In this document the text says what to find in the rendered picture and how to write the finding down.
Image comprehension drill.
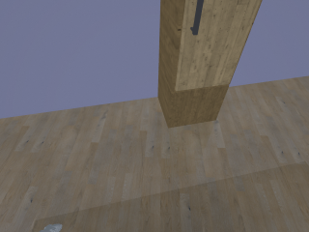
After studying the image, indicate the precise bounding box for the cupboard door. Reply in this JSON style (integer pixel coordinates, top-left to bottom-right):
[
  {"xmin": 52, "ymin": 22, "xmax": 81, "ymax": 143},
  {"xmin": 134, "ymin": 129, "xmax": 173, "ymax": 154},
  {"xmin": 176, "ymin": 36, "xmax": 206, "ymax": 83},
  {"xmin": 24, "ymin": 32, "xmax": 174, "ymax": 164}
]
[{"xmin": 175, "ymin": 0, "xmax": 262, "ymax": 92}]

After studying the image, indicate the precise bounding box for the handle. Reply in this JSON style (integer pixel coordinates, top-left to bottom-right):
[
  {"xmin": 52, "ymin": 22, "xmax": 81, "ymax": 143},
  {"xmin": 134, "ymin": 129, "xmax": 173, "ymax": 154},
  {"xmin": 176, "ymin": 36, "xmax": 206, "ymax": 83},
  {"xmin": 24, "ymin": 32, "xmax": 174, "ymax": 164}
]
[{"xmin": 190, "ymin": 0, "xmax": 204, "ymax": 36}]

